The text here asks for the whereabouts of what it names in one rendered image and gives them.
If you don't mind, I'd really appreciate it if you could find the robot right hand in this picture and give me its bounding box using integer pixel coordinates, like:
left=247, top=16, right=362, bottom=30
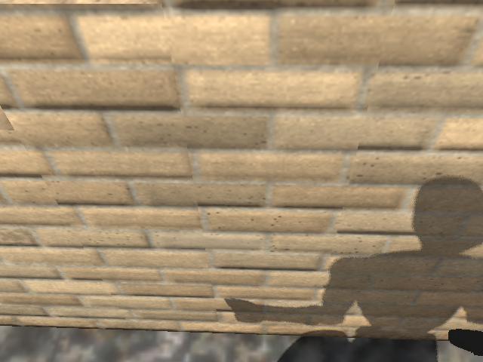
left=448, top=329, right=483, bottom=356

